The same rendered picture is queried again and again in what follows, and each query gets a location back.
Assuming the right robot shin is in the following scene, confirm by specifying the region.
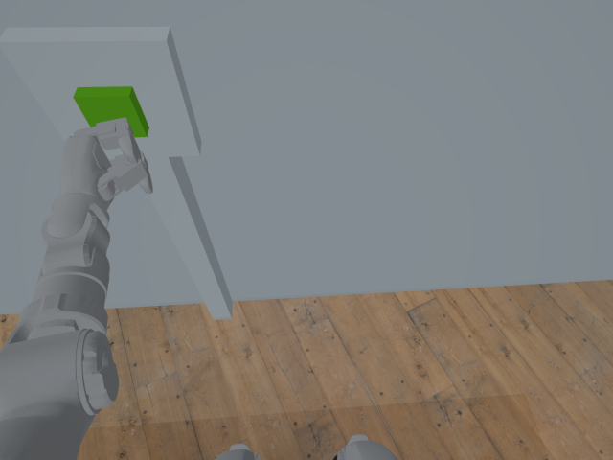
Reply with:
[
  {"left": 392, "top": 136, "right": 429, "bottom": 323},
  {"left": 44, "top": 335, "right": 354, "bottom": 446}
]
[{"left": 347, "top": 434, "right": 369, "bottom": 445}]

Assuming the robot left hand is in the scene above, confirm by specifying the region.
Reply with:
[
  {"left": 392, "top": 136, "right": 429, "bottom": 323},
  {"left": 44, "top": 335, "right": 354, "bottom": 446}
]
[{"left": 59, "top": 118, "right": 153, "bottom": 210}]

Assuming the robot right thigh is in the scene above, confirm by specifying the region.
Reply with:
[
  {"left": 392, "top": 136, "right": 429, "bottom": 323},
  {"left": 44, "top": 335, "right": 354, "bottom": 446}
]
[{"left": 337, "top": 441, "right": 398, "bottom": 460}]

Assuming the left robot upper arm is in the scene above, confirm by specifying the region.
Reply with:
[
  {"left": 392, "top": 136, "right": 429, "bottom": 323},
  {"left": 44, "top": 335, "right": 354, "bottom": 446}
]
[{"left": 0, "top": 329, "right": 119, "bottom": 460}]

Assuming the button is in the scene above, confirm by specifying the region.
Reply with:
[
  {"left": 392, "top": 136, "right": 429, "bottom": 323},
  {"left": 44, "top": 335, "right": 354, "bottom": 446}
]
[{"left": 73, "top": 86, "right": 149, "bottom": 138}]

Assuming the robot left forearm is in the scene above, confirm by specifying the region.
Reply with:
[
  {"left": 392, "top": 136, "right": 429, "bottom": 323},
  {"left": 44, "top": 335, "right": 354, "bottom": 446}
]
[{"left": 0, "top": 193, "right": 110, "bottom": 353}]

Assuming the panel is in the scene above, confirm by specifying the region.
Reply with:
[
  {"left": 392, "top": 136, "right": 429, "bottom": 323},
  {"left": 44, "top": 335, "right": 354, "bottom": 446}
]
[{"left": 0, "top": 27, "right": 233, "bottom": 320}]

